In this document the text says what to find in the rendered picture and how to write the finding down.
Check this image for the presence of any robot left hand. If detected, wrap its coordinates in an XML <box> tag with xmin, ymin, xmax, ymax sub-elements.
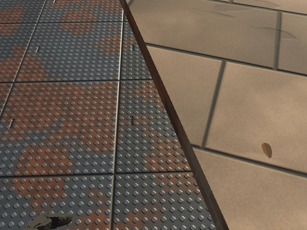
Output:
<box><xmin>19</xmin><ymin>212</ymin><xmax>73</xmax><ymax>230</ymax></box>

